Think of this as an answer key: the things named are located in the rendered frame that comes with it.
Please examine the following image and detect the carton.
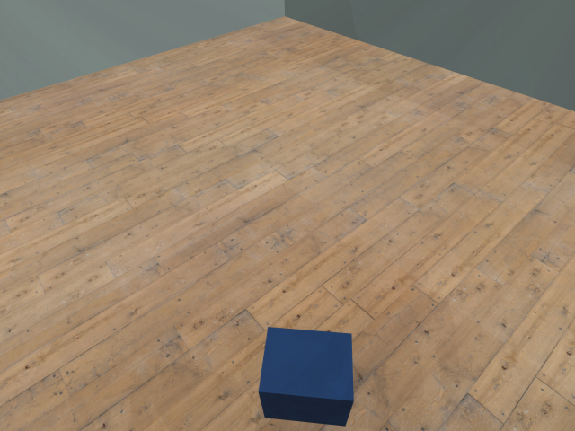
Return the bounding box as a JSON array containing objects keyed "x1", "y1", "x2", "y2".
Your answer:
[{"x1": 259, "y1": 327, "x2": 354, "y2": 426}]

